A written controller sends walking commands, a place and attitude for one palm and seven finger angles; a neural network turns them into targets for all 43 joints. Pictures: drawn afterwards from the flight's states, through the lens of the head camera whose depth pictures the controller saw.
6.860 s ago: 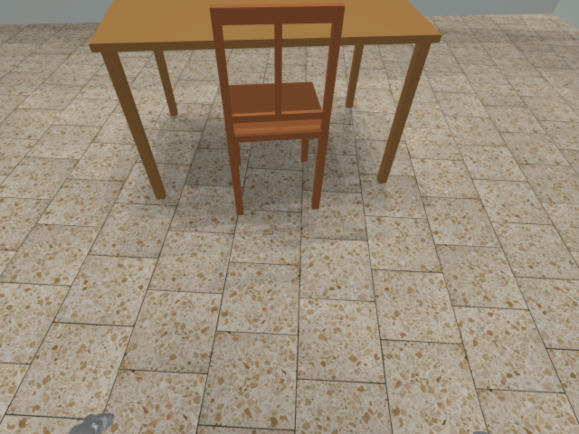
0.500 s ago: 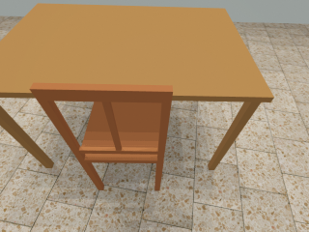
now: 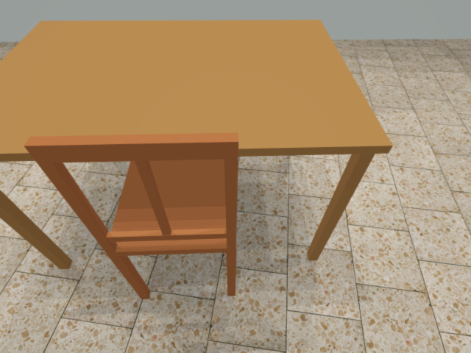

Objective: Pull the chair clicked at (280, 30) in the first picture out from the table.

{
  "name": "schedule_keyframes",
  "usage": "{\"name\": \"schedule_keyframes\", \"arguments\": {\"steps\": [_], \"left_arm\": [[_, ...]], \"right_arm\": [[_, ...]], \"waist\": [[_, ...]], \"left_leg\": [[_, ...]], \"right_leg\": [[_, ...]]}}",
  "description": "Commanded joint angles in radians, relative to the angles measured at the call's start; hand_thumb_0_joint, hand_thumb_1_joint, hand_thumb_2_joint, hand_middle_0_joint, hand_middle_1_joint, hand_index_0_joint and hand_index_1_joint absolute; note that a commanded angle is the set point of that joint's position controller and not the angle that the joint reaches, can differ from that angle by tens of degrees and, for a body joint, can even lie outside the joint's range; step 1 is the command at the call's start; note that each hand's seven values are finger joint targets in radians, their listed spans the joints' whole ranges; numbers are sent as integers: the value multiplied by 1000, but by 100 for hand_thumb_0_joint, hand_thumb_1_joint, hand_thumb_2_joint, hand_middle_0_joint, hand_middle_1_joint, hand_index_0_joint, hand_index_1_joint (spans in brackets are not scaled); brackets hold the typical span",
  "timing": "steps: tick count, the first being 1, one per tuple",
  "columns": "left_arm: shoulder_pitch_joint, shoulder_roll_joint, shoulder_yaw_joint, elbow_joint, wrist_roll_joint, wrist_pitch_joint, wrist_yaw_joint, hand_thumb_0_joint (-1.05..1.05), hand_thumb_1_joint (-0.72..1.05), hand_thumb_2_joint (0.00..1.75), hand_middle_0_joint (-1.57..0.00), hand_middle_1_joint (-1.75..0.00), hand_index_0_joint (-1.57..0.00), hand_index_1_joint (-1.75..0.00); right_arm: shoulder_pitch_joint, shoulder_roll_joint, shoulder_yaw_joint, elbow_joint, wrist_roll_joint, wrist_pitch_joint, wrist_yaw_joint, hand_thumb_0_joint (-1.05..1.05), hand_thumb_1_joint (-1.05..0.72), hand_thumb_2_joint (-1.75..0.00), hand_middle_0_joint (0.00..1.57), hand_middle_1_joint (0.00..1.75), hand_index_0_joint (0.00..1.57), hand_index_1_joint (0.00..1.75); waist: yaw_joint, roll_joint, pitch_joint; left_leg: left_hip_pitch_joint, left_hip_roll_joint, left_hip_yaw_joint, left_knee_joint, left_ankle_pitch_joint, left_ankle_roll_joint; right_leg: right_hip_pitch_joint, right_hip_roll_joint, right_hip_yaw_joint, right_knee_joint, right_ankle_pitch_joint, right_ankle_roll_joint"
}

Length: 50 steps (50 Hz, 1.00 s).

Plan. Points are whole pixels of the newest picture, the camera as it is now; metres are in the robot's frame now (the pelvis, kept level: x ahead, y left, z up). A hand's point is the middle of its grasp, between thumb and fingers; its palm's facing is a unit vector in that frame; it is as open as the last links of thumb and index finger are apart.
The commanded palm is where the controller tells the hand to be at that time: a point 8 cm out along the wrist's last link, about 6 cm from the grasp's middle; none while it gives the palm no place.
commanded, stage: look again from close up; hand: left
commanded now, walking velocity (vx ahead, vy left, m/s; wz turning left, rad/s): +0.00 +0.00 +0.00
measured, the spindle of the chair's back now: (155, 201) +0.46 +0.21 -0.09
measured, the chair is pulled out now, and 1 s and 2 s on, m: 0.00 0.00 0.00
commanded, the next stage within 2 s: raise the hand toward the chair's back in 0.88 s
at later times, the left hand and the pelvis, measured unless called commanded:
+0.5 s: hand out of the picture +0.08 +0.23 -0.17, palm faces -0.02 -0.98 -0.21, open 7.4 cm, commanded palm none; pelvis +0.02 +0.05 -0.01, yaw -2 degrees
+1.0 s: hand out of the picture +0.00 +0.24 -0.18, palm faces -0.04 -0.98 -0.20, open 7.4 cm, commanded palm +0.11 +0.29 -0.07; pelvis +0.01 +0.07 +0.00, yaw -2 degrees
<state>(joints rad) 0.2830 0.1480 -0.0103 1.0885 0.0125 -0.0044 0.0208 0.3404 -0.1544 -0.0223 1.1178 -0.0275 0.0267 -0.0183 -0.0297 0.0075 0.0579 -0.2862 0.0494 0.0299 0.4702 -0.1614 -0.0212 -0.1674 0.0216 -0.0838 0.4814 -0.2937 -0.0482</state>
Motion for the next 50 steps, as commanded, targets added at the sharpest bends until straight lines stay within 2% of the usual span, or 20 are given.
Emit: {"name": "schedule_keyframes", "arguments": {"steps": [1, 2, 3, 5, 6, 7, 8, 9, 12, 16, 19, 25, 29, 35, 39, 43, 47, 48, 49, 50], "left_arm": [[3, 178, 42, -115, 7, -33, 31, 0, 90, 90, -20, -30, -20, -30], [7, 149, 35, -125, 4, -27, 35, 0, 90, 90, -20, -30, -20, -30], [5, 147, 40, -128, 5, -23, 37, 0, 90, 90, -20, -30, -20, -30], [0, 147, 48, -145, 7, -15, 36, 0, 90, 90, -20, -30, -20, -30], [14, 143, 49, -146, 6, -14, 36, 0, 90, 90, -20, -30, -20, -30], [40, 128, 42, -145, 6, -15, 36, 0, 90, 90, -20, -30, -20, -30], [57, 129, 44, -144, 4, -13, 36, 0, 90, 90, -20, -30, -20, -30], [64, 126, 45, -147, 4, -10, 35, 0, 90, 90, -20, -30, -20, -30], [81, 115, 35, -149, 6, -8, 35, 0, 90, 90, -20, -30, -20, -30], [51, 136, 46, -164, 7, -9, 32, 0, 90, 90, -20, -30, -20, -30], [50, 143, 40, -165, 8, -10, 31, 0, 90, 90, -20, -30, -20, -30], [46, 150, 34, -152, 10, -9, 27, 0, 90, 90, -20, -30, -20, -30], [61, 148, 29, -136, 9, -11, 26, 0, 90, 90, -20, -30, -20, -30], [80, 142, 25, -104, 8, -13, 26, 0, 90, 90, -20, -30, -20, -30], [96, 132, 21, -84, 7, -10, 26, 0, 90, 90, -20, -30, -20, -30], [112, 121, 19, -61, 7, -11, 25, 0, 90, 90, -20, -30, -20, -30], [118, 118, 17, -43, 6, -10, 25, 0, 90, 90, -20, -30, -20, -30], [121, 112, 17, -39, 7, -10, 26, 0, 90, 90, -20, -30, -20, -30], [142, 127, 9, -19, 24, -28, 56, 0, 90, 90, -20, -30, -20, -30], [-561, 353, 145, -1567, -158, -230, 81, 0, 88, 89, -20, -30, -20, -30]], "right_arm": [[-9, -84, -35, -125, 1, -32, -7, 0, -90, -90, 20, 30, 20, 30], [22, -54, -19, -132, -1, -26, -2, 0, -90, -90, 20, 30, 20, 30], [30, -57, -22, -133, -1, -28, -2, 0, -90, -90, 20, 30, 20, 30], [45, -59, -24, -132, 3, -37, -6, 0, -90, -90, 20, 30, 20, 30], [43, -65, -21, -132, 5, -42, -9, 0, -90, -90, 20, 30, 20, 30], [41, -72, -15, -130, 5, -48, -9, 0, -90, -90, 20, 30, 20, 30], [34, -96, -20, -130, 8, -51, -13, 0, -90, -90, 20, 30, 20, 30], [26, -116, -24, -132, 10, -50, -17, 0, -90, -90, 20, 30, 20, 30], [-11, -123, -22, -144, 10, -45, -15, 0, -90, -90, 20, 30, 20, 30], [-45, -122, -30, -151, 11, -44, -11, 0, -90, -90, 20, 30, 20, 30], [-79, -131, -24, -155, 11, -43, -4, 0, -90, -90, 20, 30, 20, 30], [-126, -143, -21, -158, 13, -40, 2, 0, -90, -90, 20, 30, 20, 30], [-134, -145, -17, -148, 15, -40, 3, 0, -90, -90, 20, 30, 20, 30], [-130, -142, -14, -120, 19, -40, 4, 0, -90, -90, 20, 30, 20, 30], [-119, -137, -12, -98, 21, -38, 5, 0, -90, -90, 20, 30, 20, 30], [-102, -133, -14, -78, 21, -40, 4, 0, -90, -90, 20, 30, 20, 30], [-83, -130, -12, -60, 23, -40, 3, 0, -90, -90, 20, 30, 20, 30], [-81, -130, -12, -57, 21, -41, 3, 0, -90, -90, 20, 30, 20, 30], [-113, -163, -3, -125, 24, -54, 4, 0, -90, -90, 20, 30, 20, 30], [-36, -291, -29, -463, 74, -187, -39, 0, -90, -90, 20, 30, 20, 30]], "waist": [[3, -84, -28], [-4, -125, -32], [-4, -132, -21], [-5, -62, -12], [6, -28, -29], [20, 36, -66], [25, 78, -89], [31, 90, -74], [44, 39, -52], [28, -17, -50], [30, 20, -56], [29, 16, -21], [29, -1, -43], [28, 3, -35], [30, 1, -4], [30, 2, -21], [32, 11, -9], [32, 8, -12], [42, -69, -26], [-96, 113, -538]], "left_leg": [[-6, -4, -37, 161, -72, 25], [-7, -6, -28, 161, -75, 31], [-9, -6, -26, 176, -58, 35], [-6, 6, -24, 134, 10, 38], [2, 18, -36, 100, 86, 43], [45, 44, -59, 71, 198, 51], [71, 73, -95, 55, 293, 65], [69, 94, -121, 41, 336, 78], [55, 92, -123, 29, 289, 86], [63, 58, -88, 23, 182, 67], [92, 59, -84, 0, 161, 68], [90, 52, -80, -41, 61, 64], [116, 51, -75, -48, 68, 68], [126, 51, -76, -72, 61, 67], [104, 55, -91, -118, -33, 69], [119, 58, -94, -136, -34, 69], [111, 65, -108, -171, -77, 68], [115, 65, -108, -173, -76, 68], [84, 83, -94, 28, 181, 53], [396, -15, -84, -35, 166, 19]], "right_leg": [[-158, -227, 254, -201, -102, -59], [-142, -217, 233, -183, -72, -58], [-156, -207, 213, -167, -45, -55], [-136, -175, 164, -99, 89, -45], [-95, -151, 138, -49, 194, -32], [-61, -127, 113, 0, 251, -18], [-60, -105, 83, 27, 218, 0], [-70, -85, 67, 31, 163, 11], [-62, -81, 80, 4, 136, 20], [-75, -107, 104, -7, 176, 22], [-82, -108, 104, -11, 145, 29], [-100, -113, 116, -43, 108, 36], [-88, -119, 120, -53, 127, 40], [-81, -122, 123, -68, 128, 44], [-85, -121, 114, -86, 66, 46], [-74, -121, 113, -91, 71, 46], [-70, -118, 105, -94, 47, 49], [-72, -121, 101, -92, 53, 49], [-56, -134, 129, -111, 174, 43], [-87, -30, -4, 25, 221, 29]]}}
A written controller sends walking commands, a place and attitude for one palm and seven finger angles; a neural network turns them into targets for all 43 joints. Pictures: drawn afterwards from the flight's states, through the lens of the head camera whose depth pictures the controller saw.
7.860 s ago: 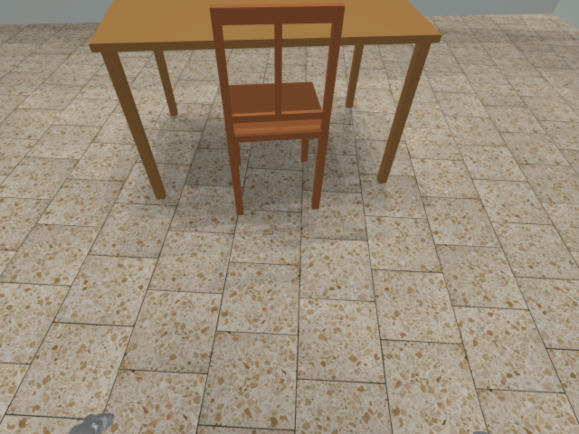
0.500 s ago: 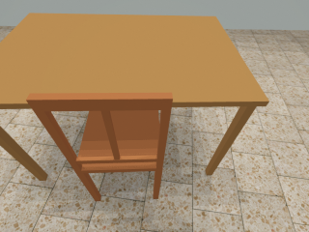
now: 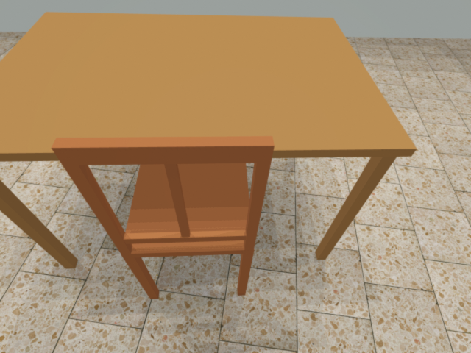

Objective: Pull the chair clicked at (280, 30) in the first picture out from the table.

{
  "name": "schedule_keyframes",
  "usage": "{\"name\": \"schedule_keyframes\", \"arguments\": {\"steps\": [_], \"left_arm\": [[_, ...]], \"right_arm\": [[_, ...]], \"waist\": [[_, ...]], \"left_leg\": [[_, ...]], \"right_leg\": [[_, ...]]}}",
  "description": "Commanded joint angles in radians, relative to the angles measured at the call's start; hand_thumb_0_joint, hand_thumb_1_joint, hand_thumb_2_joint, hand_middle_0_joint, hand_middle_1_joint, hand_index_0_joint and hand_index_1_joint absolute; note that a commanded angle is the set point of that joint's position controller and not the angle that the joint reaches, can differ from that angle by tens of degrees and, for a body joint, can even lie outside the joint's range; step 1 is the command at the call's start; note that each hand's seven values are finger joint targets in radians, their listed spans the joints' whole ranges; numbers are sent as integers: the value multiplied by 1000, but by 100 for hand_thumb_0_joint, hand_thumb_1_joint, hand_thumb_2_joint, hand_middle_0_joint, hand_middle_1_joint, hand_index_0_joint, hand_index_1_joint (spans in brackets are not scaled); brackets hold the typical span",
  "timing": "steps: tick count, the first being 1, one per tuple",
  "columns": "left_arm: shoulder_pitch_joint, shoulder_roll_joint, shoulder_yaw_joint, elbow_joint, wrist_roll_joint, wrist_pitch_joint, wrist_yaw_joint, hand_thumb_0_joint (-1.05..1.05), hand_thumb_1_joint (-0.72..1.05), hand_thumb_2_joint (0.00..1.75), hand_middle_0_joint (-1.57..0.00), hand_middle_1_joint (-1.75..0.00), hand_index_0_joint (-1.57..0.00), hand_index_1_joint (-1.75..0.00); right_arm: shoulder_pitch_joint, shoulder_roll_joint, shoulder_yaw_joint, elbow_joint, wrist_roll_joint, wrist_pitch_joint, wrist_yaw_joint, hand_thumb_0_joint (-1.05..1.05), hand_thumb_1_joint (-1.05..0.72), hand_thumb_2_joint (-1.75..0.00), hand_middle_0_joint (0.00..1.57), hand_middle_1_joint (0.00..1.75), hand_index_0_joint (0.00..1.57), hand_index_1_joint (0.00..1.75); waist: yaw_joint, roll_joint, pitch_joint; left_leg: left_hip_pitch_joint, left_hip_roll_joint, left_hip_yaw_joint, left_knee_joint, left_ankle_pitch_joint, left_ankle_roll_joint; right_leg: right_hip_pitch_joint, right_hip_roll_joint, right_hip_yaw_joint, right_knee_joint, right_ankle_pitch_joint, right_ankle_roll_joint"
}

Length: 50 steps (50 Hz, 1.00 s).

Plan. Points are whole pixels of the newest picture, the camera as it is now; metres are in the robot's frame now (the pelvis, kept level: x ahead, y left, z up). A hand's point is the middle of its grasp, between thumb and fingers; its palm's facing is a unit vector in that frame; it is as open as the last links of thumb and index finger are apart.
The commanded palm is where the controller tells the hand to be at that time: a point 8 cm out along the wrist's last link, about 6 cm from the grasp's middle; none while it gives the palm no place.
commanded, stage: raise the hand toward the chair's back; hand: left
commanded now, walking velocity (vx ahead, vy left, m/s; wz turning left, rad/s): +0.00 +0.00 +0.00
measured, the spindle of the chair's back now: (179, 203) +0.44 +0.16 -0.09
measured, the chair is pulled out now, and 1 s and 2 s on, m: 0.00 0.00 0.00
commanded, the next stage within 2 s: none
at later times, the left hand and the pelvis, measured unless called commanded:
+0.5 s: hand out of the picture +0.13 +0.17 -0.07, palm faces +0.24 -0.97 -0.05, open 10.1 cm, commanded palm +0.12 +0.22 -0.06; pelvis -0.03 -0.05 -0.11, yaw +4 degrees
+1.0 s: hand (143, 306) +0.20 +0.17 -0.06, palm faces +0.10 -0.99 -0.05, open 14.4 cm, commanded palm +0.17 +0.23 -0.05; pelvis -0.01 -0.03 -0.10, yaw +2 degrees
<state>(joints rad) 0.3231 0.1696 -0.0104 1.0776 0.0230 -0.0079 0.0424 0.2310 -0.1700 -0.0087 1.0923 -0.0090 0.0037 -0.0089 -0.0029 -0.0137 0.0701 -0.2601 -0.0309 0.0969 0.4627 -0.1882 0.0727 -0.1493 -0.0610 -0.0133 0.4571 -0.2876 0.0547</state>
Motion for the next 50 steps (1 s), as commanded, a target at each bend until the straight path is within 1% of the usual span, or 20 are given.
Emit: {"name": "schedule_keyframes", "arguments": {"steps": [1, 2, 3, 4, 5, 6, 7, 8, 9, 11, 12, 14, 17, 23, 26, 30, 33, 37, 42, 50], "left_arm": [[-198, 273, 128, -1354, -103, -186, 111, 0, 85, 88, -20, -29, -20, -29], [92, 98, 25, -1160, -106, -57, 149, 0, 83, 87, -19, -29, -19, -29], [124, -60, -57, -1099, -158, -44, 131, 0, 81, 86, -19, -29, -19, -29], [41, -23, -28, -1155, -179, -96, 113, 0, 78, 85, -19, -28, -19, -28], [24, 59, 63, -1108, -173, -154, 100, 0, 76, 84, -19, -28, -19, -28], [44, 56, 95, -1048, -172, -222, 71, 0, 74, 83, -18, -27, -18, -27], [149, 73, 157, -936, -180, -290, 35, 0, 71, 82, -18, -27, -18, -27], [216, 10, 139, -864, -196, -374, -19, 0, 69, 81, -18, -27, -18, -27], [264, -27, 128, -861, -215, -462, -83, 0, 67, 80, -18, -26, -18, -26], [296, 17, 173, -884, -246, -623, -220, 0, 62, 78, -17, -26, -17, -26], [362, 94, 263, -830, -238, -638, -252, 0, 60, 77, -17, -25, -17, -25], [325, 82, 225, -947, -266, -575, -298, 0, 55, 75, -16, -25, -16, -25], [148, 163, 270, -1176, -305, -502, -269, 0, 48, 72, -16, -23, -16, -23], [-74, 187, 205, -1494, -272, -660, -199, 0, 34, 66, -14, -21, -14, -21], [-12, 169, 164, -1353, -284, -635, -284, 0, 27, 63, -14, -20, -14, -20], [89, 200, 249, -1249, -330, -460, -362, 0, 18, 59, -13, -19, -13, -19], [122, 222, 332, -1274, -348, -376, -333, 0, 11, 56, -12, -18, -12, -18], [130, 204, 350, -1288, -336, -415, -258, 0, 1, 52, -11, -16, -11, -16], [126, 155, 272, -1227, -312, -492, -253, 0, -10, 47, -10, -14, -10, -14], [111, 186, 290, -1306, -321, -524, -243, 0, -29, 39, -8, -11, -8, -11]], "right_arm": [[-17, -202, -3, -379, 58, -263, -76, 0, -90, -90, 20, 30, 20, 30], [-19, -151, -14, -351, 69, -301, -62, 0, -90, -90, 20, 30, 20, 30], [13, -165, -22, -334, 74, -307, -58, 0, -90, -90, 20, 30, 20, 30], [-21, -188, -28, -389, 72, -314, -55, 0, -90, -90, 20, 30, 20, 30], [-32, -217, -35, -410, 49, -315, -50, 0, -90, -90, 20, 30, 20, 30], [-39, -216, -37, -443, 28, -309, -44, 0, -90, -90, 20, 30, 20, 30], [-53, -209, -53, -466, 23, -301, -30, 0, -90, -90, 20, 30, 20, 30], [-83, -197, -57, -496, 12, -296, -18, 0, -90, -90, 20, 30, 20, 30], [-108, -191, -67, -529, 6, -296, -3, 0, -90, -90, 20, 30, 20, 30], [-136, -193, -87, -585, 5, -285, 25, 0, -90, -90, 20, 30, 20, 30], [-135, -191, -98, -613, 16, -275, 38, 0, -90, -90, 20, 30, 20, 30], [-191, -207, -87, -720, 42, -251, 38, 0, -90, -90, 20, 30, 20, 30], [-177, -202, -74, -775, 51, -229, -4, 0, -90, -90, 20, 30, 20, 30], [-68, -175, -56, -712, 16, -267, -51, 0, -90, -90, 20, 30, 20, 30], [-70, -189, -45, -677, 24, -287, -54, 0, -90, -90, 20, 30, 20, 30], [-85, -185, -50, -685, 50, -267, -68, 0, -90, -90, 20, 30, 20, 30], [-97, -163, -50, -688, 51, -246, -70, 0, -90, -90, 20, 30, 20, 30], [-102, -141, -55, -658, 36, -245, -64, 0, -90, -90, 20, 30, 20, 30], [-82, -164, -63, -642, 28, -255, -50, 0, -90, -90, 20, 30, 20, 30], [-60, -182, -72, -663, 31, -245, -52, 0, -90, -90, 20, 30, 20, 30]], "waist": [[-7, 277, -547], [-30, 220, -337], [-47, 112, -140], [-54, 90, -34], [-61, 55, -45], [-59, 3, -55], [-20, -81, -75], [3, -203, -94], [31, -242, -135], [61, -152, -216], [94, -22, -246], [92, 24, -281], [51, 33, -317], [-52, 146, -396], [-70, 122, -353], [-12, 55, -426], [24, 36, -494], [28, 27, -473], [-8, 14, -419], [4, 70, -489]], "left_leg": [[407, 136, -198, -84, 180, -102], [219, 126, -239, -154, -35, -136], [75, 102, -220, -148, -160, -110], [-13, 88, -222, -84, -225, -87], [-93, 66, -214, -4, -266, -79], [-161, 51, -204, 76, -263, -77], [-238, 42, -181, 146, -262, -80], [-321, 46, -166, 222, -255, -85], [-390, 43, -146, 297, -241, -86], [-495, 32, -118, 424, -208, -91], [-496, 28, -108, 445, -190, -92], [-508, 26, -110, 430, -290, -83], [-576, 22, -109, 475, -414, -59], [-547, 44, -141, 635, -282, -35], [-603, 48, -149, 672, -273, -34], [-617, 43, -133, 662, -200, -31], [-587, 44, -135, 639, -105, -32], [-548, 50, -143, 608, -31, -38], [-536, 50, -143, 599, -47, -36], [-459, 48, -136, 566, -19, -37]], "right_leg": [[-188, 60, -56, 167, 6, -89], [-292, 64, -62, 225, -112, -75], [-324, 58, -74, 222, -92, -72], [-354, 61, -86, 164, -102, -73], [-388, 65, -98, 133, -120, -75], [-446, 70, -108, 157, -136, -78], [-478, 76, -109, 189, -187, -82], [-553, 81, -120, 263, -233, -84], [-614, 84, -114, 332, -259, -85], [-664, 78, -80, 438, -253, -94], [-656, 75, -63, 468, -233, -105], [-666, 74, -64, 495, -278, -102], [-696, 71, 5, 456, -412, -84], [-798, 88, 49, 492, -329, -90], [-806, 85, 55, 488, -314, -85], [-658, 69, 94, 439, -256, -65], [-548, 55, 93, 447, -90, -47], [-552, 63, 40, 484, 51, -46], [-640, 73, 3, 504, 3, -57], [-638, 81, -31, 518, -3, -72]]}}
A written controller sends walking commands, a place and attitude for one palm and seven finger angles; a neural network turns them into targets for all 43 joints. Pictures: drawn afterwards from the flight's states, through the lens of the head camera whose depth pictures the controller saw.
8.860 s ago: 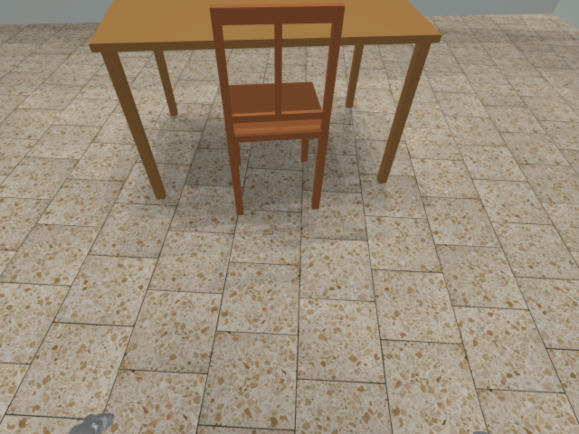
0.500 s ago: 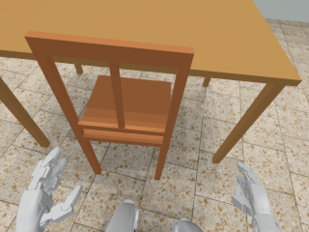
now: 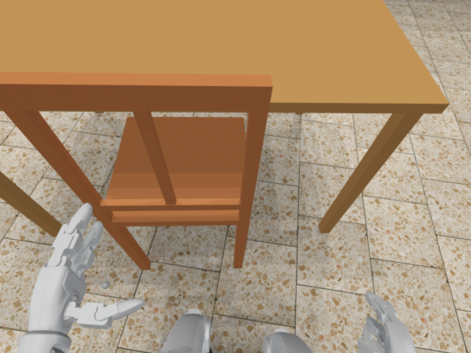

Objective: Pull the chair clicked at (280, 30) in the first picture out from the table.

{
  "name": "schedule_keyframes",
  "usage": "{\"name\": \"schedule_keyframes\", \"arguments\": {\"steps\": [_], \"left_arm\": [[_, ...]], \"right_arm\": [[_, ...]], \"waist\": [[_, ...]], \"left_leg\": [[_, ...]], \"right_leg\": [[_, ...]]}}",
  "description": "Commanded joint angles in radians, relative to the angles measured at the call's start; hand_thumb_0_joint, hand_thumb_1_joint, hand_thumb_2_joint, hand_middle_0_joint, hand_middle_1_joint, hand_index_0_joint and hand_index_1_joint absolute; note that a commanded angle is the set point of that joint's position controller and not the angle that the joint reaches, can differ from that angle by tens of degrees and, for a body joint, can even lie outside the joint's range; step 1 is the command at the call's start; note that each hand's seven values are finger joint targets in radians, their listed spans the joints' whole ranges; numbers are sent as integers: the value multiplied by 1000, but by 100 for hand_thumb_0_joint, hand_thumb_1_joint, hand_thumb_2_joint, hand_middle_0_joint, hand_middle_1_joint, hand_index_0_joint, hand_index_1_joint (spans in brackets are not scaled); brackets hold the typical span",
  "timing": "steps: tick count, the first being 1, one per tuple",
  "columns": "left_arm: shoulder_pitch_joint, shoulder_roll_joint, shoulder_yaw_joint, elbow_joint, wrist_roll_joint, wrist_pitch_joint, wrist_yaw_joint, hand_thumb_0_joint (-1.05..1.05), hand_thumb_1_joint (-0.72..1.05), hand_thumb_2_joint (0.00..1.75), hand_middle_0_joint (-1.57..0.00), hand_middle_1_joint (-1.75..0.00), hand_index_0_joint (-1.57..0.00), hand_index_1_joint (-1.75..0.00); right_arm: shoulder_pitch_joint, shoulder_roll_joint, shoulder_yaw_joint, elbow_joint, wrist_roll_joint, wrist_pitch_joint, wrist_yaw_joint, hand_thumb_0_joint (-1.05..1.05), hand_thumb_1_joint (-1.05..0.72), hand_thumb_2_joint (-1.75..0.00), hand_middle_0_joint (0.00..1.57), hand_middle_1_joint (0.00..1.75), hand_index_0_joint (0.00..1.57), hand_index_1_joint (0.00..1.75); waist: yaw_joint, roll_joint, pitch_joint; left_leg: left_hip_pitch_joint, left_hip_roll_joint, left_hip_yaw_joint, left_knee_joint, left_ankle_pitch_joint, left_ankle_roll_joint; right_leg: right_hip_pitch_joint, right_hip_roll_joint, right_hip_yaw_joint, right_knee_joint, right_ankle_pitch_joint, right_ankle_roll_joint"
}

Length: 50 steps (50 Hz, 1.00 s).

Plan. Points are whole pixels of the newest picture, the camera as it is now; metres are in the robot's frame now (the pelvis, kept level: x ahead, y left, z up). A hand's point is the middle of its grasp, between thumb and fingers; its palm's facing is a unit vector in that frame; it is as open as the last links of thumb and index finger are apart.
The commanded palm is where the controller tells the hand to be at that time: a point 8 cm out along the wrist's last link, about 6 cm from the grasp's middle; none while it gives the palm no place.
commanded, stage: raise the hand toward the chair's back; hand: left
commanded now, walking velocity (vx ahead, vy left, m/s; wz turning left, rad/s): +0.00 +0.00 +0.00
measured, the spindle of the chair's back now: (159, 164) +0.45 +0.17 +0.01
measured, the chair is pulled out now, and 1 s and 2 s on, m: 0.00 0.00 0.00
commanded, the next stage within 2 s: aim the fingers beside a spindle in 1.08 s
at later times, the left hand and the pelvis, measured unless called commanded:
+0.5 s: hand (83, 271) +0.23 +0.23 +0.05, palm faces +0.08 -1.00 -0.05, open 16.9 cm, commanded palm +0.21 +0.28 +0.06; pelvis +0.00 +0.02 +0.01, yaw +1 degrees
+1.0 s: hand (85, 260) +0.24 +0.23 +0.06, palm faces +0.07 -1.00 -0.05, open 16.9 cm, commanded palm +0.22 +0.28 +0.06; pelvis +0.00 +0.02 +0.01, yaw +0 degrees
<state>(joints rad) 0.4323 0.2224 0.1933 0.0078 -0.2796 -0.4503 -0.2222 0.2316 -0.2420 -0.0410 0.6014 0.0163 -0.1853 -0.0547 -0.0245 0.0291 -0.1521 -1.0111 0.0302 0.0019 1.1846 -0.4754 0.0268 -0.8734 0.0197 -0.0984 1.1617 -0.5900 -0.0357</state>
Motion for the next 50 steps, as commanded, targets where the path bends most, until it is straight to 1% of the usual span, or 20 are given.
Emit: {"name": "schedule_keyframes", "arguments": {"steps": [1, 4, 6, 7, 9, 12, 16, 19, 22, 25, 27, 29, 30, 32, 36, 37, 40, 42, 44, 50], "left_arm": [[3, 130, 83, -251, -16, -86, 29, 0, -31, 38, -8, -11, -8, -11], [0, 123, 68, -250, -5, -84, 42, 0, -38, 35, -7, -10, -7, -10], [-14, 116, 52, -231, 0, -74, 42, 0, -43, 33, -7, -9, -7, -9], [-20, 121, 53, -210, 5, -61, 40, 0, -45, 32, -6, -9, -6, -9], [-51, 120, 43, -208, 3, -50, 30, 0, -50, 30, -6, -8, -6, -8], [-70, 145, 62, -212, 4, -35, 26, 0, -50, 30, -6, -8, -6, -8], [-127, 142, 50, -230, 0, -30, 26, 0, -50, 30, -6, -8, -6, -8], [-145, 150, 59, -208, 1, -24, 25, 0, -50, 30, -6, -8, -6, -8], [-150, 168, 77, -172, -1, -15, 20, 0, -50, 30, -6, -8, -6, -8], [-185, 164, 67, -191, -6, -12, 11, 0, -50, 30, -6, -8, -6, -8], [-184, 180, 86, -165, -8, -3, 14, 0, -50, 30, -6, -8, -6, -8], [-208, 175, 79, -171, -10, -3, 14, 0, -50, 30, -6, -8, -6, -8], [-195, 170, 80, -164, -12, -2, 15, 0, -50, 30, -6, -8, -6, -8], [-172, 178, 90, -139, -11, 2, 20, 0, -50, 30, -6, -8, -6, -8], [-174, 167, 77, -165, -10, -8, 25, 0, -50, 30, -6, -8, -6, -8], [-171, 190, 99, -159, -7, -11, 33, 0, -50, 30, -6, -8, -6, -8], [-181, 168, 78, -174, -4, -27, 39, 0, -50, 30, -6, -8, -6, -8], [-174, 183, 93, -157, -2, -30, 44, 0, -50, 30, -6, -8, -6, -8], [-182, 169, 79, -162, 0, -33, 41, 0, -50, 30, -6, -8, -6, -8], [-183, 163, 73, -155, -4, -21, 30, 0, -50, 30, -6, -8, -6, -8]], "right_arm": [[-57, -110, -38, -173, 4, -54, -5, 0, -90, -90, 20, 30, 20, 30], [-57, -113, -37, -178, 3, -42, -2, 0, -90, -90, 20, 30, 20, 30], [-57, -117, -32, -183, 3, -35, 1, 0, -90, -90, 20, 30, 20, 30], [-55, -120, -29, -186, 4, -28, 1, 0, -90, -90, 20, 30, 20, 30], [-55, -127, -25, -198, 6, -22, 0, 0, -90, -90, 20, 30, 20, 30], [-53, -131, -19, -210, 6, -15, -1, 0, -90, -90, 20, 30, 20, 30], [-51, -130, -7, -219, 5, -14, 0, 0, -90, -90, 20, 30, 20, 30], [-50, -132, -1, -218, 5, -13, 2, 0, -90, -90, 20, 30, 20, 30], [-50, -137, -1, -213, 7, -14, 0, 0, -90, -90, 20, 30, 20, 30], [-43, -141, 2, -214, 9, -16, 1, 0, -90, -90, 20, 30, 20, 30], [-41, -144, 2, -209, 8, -14, -1, 0, -90, -90, 20, 30, 20, 30], [-40, -145, 2, -210, 10, -16, -1, 0, -90, -90, 20, 30, 20, 30], [-39, -144, 1, -209, 10, -17, 0, 0, -90, -90, 20, 30, 20, 30], [-42, -147, 1, -207, 9, -16, 1, 0, -90, -90, 20, 30, 20, 30], [-38, -147, -3, -212, 10, -18, 5, 0, -90, -90, 20, 30, 20, 30], [-38, -149, -3, -205, 7, -17, 4, 0, -90, -90, 20, 30, 20, 30], [-37, -148, -4, -206, 7, -18, 9, 0, -90, -90, 20, 30, 20, 30], [-34, -150, -5, -200, 5, -15, 9, 0, -90, -90, 20, 30, 20, 30], [-31, -150, -6, -204, 5, -15, 10, 0, -90, -90, 20, 30, 20, 30], [-31, -149, -5, -205, 9, -9, 7, 0, -90, -90, 20, 30, 20, 30]], "waist": [[28, 45, -273], [22, 52, -269], [12, 63, -236], [5, 42, -214], [2, 47, -209], [10, 54, -223], [1, 77, -212], [3, 76, -209], [2, 45, -202], [3, 81, -214], [2, 47, -212], [1, 66, -215], [5, 77, -209], [11, 51, -203], [6, 68, -209], [10, 58, -213], [4, 87, -210], [5, 63, -204], [3, 76, -225], [0, 49, -220]], "left_leg": [[311, -10, -45, -163, 287, 7], [333, -7, -51, -171, 299, 4], [330, -6, -56, -182, 266, 2], [318, -4, -61, -186, 248, 4], [318, -6, -65, -194, 215, 3], [334, -4, -73, -208, 212, 2], [354, -5, -80, -222, 180, 0], [354, -5, -87, -232, 172, -2], [342, -4, -87, -237, 149, 0], [368, -5, -91, -251, 159, -5], [359, -4, -92, -254, 159, -2], [367, -5, -89, -260, 153, -3], [374, -4, -92, -268, 158, -6], [354, -5, -91, -272, 143, -4], [378, -3, -89, -275, 162, -6], [366, -4, -88, -270, 171, -5], [392, 2, -96, -274, 173, -12], [374, 1, -92, -268, 176, -9], [387, 1, -88, -262, 204, -9], [383, 0, -87, -257, 215, -7]], "right_leg": [[83, 2, 43, -180, 307, 14], [72, 4, 32, -178, 308, 14], [51, 6, 27, -187, 274, 13], [45, 9, 23, -191, 258, 13], [38, 9, 23, -200, 230, 12], [53, 12, 19, -205, 221, 9], [38, 11, 16, -218, 196, 9], [41, 12, 13, -218, 187, 7], [47, 15, 15, -228, 172, 8], [52, 12, 13, -229, 180, 6], [61, 15, 13, -236, 179, 8], [64, 13, 14, -240, 177, 8], [63, 13, 10, -239, 178, 7], [72, 14, 12, -243, 167, 8], [68, 12, 9, -242, 179, 8], [77, 13, 11, -239, 185, 7], [47, 12, 6, -229, 182, 7], [56, 14, 9, -231, 185, 7], [57, 11, 9, -226, 203, 9], [68, 12, 11, -232, 216, 10]]}}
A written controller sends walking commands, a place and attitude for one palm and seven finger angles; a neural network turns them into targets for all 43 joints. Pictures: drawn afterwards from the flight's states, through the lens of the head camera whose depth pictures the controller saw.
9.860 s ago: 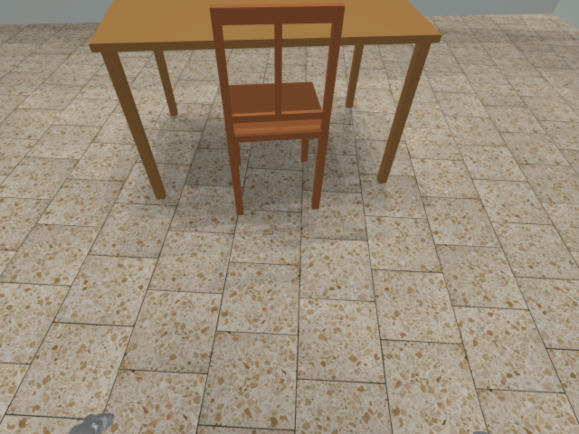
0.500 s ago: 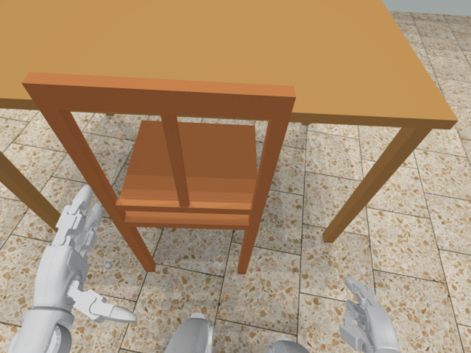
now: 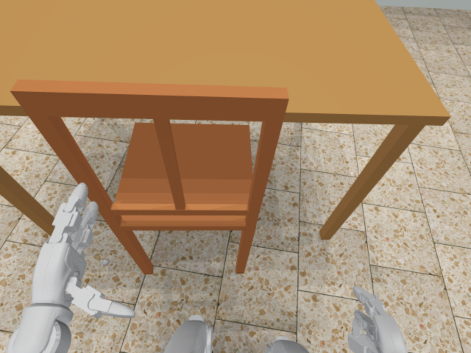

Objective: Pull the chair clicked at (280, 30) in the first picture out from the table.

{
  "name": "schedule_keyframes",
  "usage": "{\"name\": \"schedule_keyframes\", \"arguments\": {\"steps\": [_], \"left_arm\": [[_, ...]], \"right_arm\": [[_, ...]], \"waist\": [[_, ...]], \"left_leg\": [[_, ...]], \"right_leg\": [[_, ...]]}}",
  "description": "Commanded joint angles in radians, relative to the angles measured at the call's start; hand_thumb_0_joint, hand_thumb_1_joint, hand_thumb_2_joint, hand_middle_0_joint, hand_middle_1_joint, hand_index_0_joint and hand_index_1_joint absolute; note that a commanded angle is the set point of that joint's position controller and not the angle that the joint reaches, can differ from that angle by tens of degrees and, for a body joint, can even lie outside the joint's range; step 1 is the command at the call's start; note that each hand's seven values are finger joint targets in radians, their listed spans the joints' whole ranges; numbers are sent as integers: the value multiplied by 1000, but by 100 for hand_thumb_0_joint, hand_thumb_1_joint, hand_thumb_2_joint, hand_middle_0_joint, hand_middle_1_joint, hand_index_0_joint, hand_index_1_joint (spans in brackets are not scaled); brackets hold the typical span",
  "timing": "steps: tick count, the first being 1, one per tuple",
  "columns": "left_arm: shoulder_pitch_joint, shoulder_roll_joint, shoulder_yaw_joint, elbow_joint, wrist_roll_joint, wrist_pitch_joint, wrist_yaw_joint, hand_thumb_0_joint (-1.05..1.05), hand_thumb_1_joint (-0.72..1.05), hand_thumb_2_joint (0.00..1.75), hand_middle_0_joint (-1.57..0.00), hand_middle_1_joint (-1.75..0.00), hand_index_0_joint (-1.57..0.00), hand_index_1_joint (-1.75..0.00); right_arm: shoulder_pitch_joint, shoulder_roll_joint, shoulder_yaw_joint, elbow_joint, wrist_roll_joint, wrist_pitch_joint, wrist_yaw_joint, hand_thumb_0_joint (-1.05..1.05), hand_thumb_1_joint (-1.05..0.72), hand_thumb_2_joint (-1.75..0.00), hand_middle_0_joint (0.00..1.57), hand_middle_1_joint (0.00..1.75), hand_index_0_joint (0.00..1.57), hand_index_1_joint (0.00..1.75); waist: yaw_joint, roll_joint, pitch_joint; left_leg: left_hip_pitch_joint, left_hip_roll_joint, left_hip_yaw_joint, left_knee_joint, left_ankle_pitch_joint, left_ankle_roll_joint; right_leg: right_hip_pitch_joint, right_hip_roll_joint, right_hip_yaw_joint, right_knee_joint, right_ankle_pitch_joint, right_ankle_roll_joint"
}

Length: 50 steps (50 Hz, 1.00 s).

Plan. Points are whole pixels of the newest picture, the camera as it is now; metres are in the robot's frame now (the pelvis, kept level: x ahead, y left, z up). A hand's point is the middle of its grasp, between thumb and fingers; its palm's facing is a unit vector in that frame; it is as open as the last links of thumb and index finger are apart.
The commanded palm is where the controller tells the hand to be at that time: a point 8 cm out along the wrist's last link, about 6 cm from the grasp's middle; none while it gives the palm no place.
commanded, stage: raise the hand toward the chair's back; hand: left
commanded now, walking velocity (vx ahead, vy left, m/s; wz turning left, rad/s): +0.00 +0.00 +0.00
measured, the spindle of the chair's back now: (172, 170) +0.45 +0.15 -0.01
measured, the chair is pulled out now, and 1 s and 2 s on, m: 0.00 0.00 0.00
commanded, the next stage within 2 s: aim the fingers beside a spindle in 0.08 s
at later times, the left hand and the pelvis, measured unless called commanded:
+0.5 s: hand (127, 259) +0.25 +0.18 +0.03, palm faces +0.04 -1.00 -0.03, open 17.0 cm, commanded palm +0.23 +0.24 +0.04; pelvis +0.00 -0.01 -0.01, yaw +0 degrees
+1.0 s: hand (147, 249) +0.28 +0.16 +0.01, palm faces +0.04 -1.00 -0.02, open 17.0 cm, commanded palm +0.26 +0.21 +0.02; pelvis +0.00 -0.01 -0.02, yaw +0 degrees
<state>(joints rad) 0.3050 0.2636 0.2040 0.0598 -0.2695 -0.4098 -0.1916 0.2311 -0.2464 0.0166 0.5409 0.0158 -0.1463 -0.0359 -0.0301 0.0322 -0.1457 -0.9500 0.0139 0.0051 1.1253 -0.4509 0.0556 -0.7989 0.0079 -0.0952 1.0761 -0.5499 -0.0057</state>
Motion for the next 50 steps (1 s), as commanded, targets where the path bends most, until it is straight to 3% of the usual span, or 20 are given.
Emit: {"name": "schedule_keyframes", "arguments": {"steps": [1, 2, 8, 12, 16, 20, 22, 24, 27, 28, 31, 34, 37, 41, 42, 46, 47, 50], "left_arm": [[-59, 124, 65, -212, -17, -62, -2, 0, -50, 30, -6, -8, -6, -8], [-54, 141, 79, -206, -14, -61, 1, 0, -50, 30, -6, -8, -6, -8], [-59, 133, 74, -216, -16, -65, -3, 0, -50, 30, -6, -8, -6, -8], [-72, 123, 69, -172, -20, -63, -13, 0, -50, 30, -6, -8, -6, -8], [-88, 97, 32, -192, -15, -76, -19, 0, -50, 30, -6, -8, -6, -8], [-103, 100, 22, -204, -2, -83, 4, 0, -50, 30, -6, -8, -6, -8], [-80, 128, 56, -188, 4, -84, 19, 0, -50, 30, -6, -8, -6, -8], [-110, 95, 24, -194, 7, -86, 25, 0, -50, 30, -6, -8, -6, -8], [-94, 122, 63, -161, 8, -86, 37, 0, -50, 30, -6, -8, -6, -8], [-116, 86, 18, -164, 12, -88, 33, 0, -50, 30, -6, -8, -6, -8], [-126, 97, 28, -168, 6, -97, 33, 0, -50, 30, -6, -8, -6, -8], [-157, 84, 8, -149, 10, -95, 30, 0, -50, 30, -6, -8, -6, -8], [-183, 101, 23, -127, 14, -97, 34, 0, -50, 30, -6, -8, -6, -8], [-175, 59, -23, -153, 21, -105, 46, 0, -50, 30, -6, -8, -6, -8], [-166, 82, -1, -152, 24, -104, 54, 0, -50, 30, -6, -8, -6, -8], [-213, 59, -28, -100, 41, -98, 72, 0, -50, 30, -6, -8, -6, -8], [-223, 81, -1, -86, 44, -98, 79, 0, -50, 30, -6, -8, -6, -8], [-243, 48, -30, -97, 48, -105, 86, 0, -50, 30, -6, -8, -6, -8]], "right_arm": [[-34, -143, -63, -146, 8, -48, -13, 0, -90, -90, 20, 30, 20, 30], [-31, -144, -63, -141, 7, -47, -14, 0, -90, -90, 20, 30, 20, 30], [-35, -137, -59, -142, 7, -47, -13, 0, -90, -90, 20, 30, 20, 30], [-37, -137, -60, -129, 6, -45, -14, 0, -90, -90, 20, 30, 20, 30], [-39, -139, -62, -141, 7, -48, -12, 0, -90, -90, 20, 30, 20, 30], [-39, -137, -62, -138, 2, -46, -8, 0, -90, -90, 20, 30, 20, 30], [-39, -137, -64, -135, -1, -39, -6, 0, -90, -90, 20, 30, 20, 30], [-46, -133, -62, -140, 0, -34, -2, 0, -90, -90, 20, 30, 20, 30], [-43, -136, -65, -136, -1, -23, -2, 0, -90, -90, 20, 30, 20, 30], [-47, -134, -62, -141, 0, -22, 0, 0, -90, -90, 20, 30, 20, 30], [-46, -135, -64, -136, 0, -22, 1, 0, -90, -90, 20, 30, 20, 30], [-43, -138, -63, -134, -1, -16, 1, 0, -90, -90, 20, 30, 20, 30], [-40, -140, -63, -127, -1, -13, 0, 0, -90, -90, 20, 30, 20, 30], [-43, -134, -65, -133, -3, -12, 6, 0, -90, -90, 20, 30, 20, 30], [-39, -135, -65, -132, -4, -9, 7, 0, -90, -90, 20, 30, 20, 30], [-42, -138, -64, -133, -7, 6, 12, 0, -90, -90, 20, 30, 20, 30], [-38, -139, -64, -128, -8, 11, 11, 0, -90, -90, 20, 30, 20, 30], [-42, -134, -65, -134, -9, 17, 15, 0, -90, -90, 20, 30, 20, 30]], "waist": [[7, 62, -230], [7, 34, -231], [7, 59, -241], [-2, 21, -216], [-1, 48, -236], [-1, 53, -254], [11, 37, -252], [3, 47, -256], [9, 12, -260], [-1, 27, -260], [2, 38, -279], [-11, 17, -266], [-11, 20, -260], [-4, 50, -311], [2, 46, -311], [-15, 10, -276], [-11, 3, -268], [-5, 23, -312]], "left_leg": [[324, 15, -86, -195, 182, -35], [312, 15, -85, -191, 190, -32], [313, 10, -75, -178, 206, -29], [273, 8, -69, -155, 193, -25], [285, 8, -70, -148, 195, -27], [278, 9, -70, -136, 203, -26], [257, 9, -66, -130, 218, -26], [250, 5, -58, -120, 207, -25], [222, 8, -57, -112, 199, -23], [224, 5, -54, -107, 198, -22], [222, 5, -52, -98, 192, -23], [200, 7, -56, -89, 183, -21], [178, 7, -55, -80, 166, -21], [221, 7, -56, -78, 204, -23], [217, 10, -60, -79, 216, -23], [170, 8, -56, -64, 167, -22], [159, 8, -57, -61, 164, -21], [182, 7, -56, -56, 181, -23]], "right_leg": [[-11, 23, 10, -148, 173, -19], [3, 25, 13, -149, 180, -19], [10, 22, 20, -150, 198, -19], [-2, 23, 26, -149, 200, -16], [-18, 20, 26, -136, 197, -17], [-24, 19, 30, -122, 203, -18], [-8, 21, 32, -115, 220, -20], [-17, 17, 37, -112, 221, -17], [-10, 22, 41, -107, 217, -17], [-23, 19, 43, -103, 220, -15], [-21, 18, 49, -103, 215, -16], [-34, 19, 49, -97, 211, -14], [-43, 20, 54, -93, 192, -16], [-46, 16, 49, -78, 223, -17], [-42, 19, 45, -73, 229, -20], [-76, 18, 51, -69, 195, -15], [-76, 20, 52, -67, 192, -18], [-78, 17, 48, -53, 204, -19]]}}
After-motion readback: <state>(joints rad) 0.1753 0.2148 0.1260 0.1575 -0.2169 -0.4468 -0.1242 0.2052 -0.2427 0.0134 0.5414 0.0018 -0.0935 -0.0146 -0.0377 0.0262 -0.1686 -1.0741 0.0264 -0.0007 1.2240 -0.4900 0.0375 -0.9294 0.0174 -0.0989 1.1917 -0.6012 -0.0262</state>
